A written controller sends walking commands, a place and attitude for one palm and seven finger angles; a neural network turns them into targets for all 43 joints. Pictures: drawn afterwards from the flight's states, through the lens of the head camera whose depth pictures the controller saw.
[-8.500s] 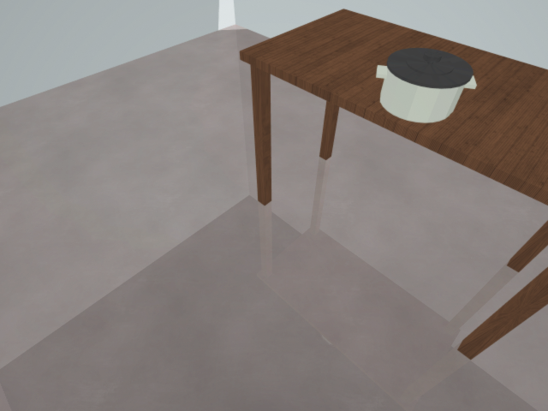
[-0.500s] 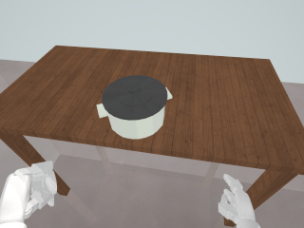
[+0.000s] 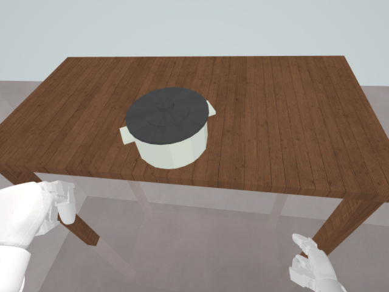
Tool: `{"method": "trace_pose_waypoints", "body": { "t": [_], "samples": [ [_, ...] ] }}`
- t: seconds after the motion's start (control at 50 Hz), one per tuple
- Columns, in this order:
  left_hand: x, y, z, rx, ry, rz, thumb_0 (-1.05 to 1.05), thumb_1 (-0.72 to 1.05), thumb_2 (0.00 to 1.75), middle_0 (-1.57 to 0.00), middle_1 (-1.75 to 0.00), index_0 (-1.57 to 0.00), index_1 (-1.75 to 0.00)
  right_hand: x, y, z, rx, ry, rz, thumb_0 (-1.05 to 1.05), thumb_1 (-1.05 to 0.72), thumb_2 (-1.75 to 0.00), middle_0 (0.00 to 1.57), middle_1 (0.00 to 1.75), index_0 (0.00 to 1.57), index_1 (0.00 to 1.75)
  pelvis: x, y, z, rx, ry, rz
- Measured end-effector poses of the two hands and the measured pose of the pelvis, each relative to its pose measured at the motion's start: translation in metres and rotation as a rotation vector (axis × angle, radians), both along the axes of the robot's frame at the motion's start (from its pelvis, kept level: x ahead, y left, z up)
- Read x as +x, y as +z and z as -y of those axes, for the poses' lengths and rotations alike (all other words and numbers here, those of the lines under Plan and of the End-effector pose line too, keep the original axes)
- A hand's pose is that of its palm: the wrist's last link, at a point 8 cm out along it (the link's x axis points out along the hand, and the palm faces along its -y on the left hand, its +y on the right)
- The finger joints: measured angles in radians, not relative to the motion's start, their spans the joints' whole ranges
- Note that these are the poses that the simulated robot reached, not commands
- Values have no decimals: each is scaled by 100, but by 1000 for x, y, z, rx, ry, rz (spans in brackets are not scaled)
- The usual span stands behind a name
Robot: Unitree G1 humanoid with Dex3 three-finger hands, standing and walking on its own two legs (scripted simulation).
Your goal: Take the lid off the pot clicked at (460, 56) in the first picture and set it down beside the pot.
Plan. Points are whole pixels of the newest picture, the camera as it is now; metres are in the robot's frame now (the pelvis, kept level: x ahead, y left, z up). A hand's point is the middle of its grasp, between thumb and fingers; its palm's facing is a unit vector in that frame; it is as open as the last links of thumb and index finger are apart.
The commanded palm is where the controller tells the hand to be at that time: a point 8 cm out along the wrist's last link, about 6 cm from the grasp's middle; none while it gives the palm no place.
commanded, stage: reach forward and open the fingers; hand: left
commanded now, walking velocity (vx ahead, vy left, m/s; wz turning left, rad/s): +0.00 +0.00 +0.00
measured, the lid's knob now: (165, 104) +0.49 +0.14 +0.13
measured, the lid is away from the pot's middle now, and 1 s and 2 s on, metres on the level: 0.00 0.00 0.00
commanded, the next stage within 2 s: move the open hand above the knob in 0.88 s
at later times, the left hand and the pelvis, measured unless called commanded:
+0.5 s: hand (51, 201) +0.21 +0.27 +0.15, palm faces -0.22 -0.04 -0.98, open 6.7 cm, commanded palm +0.20 +0.27 +0.22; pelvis -0.02 +0.00 +0.01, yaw +2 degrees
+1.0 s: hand (53, 161) +0.26 +0.27 +0.19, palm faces -0.11 -0.05 -0.99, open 10.0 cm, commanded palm +0.24 +0.26 +0.26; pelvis -0.03 +0.01 +0.01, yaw +2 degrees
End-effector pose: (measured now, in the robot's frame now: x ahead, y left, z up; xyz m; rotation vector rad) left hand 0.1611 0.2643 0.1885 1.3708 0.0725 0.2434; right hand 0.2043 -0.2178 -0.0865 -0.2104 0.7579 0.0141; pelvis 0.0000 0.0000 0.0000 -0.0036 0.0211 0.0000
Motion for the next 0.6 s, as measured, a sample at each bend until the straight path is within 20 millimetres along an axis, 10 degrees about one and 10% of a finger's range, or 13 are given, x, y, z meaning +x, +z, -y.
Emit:
{"method": "trace_pose_waypoints", "body": {
  "t": [0.6],
  "samples": [
    [56, 27, -11, 188, -238, -275, 1, -10, 143, -95, -34, -95, -35, -25, 4, -5, -7, -6, -13, 1, -90, -89, 20, 30, 20, 30, -28, 9, -4, -7, 39, 42]
  ]
}}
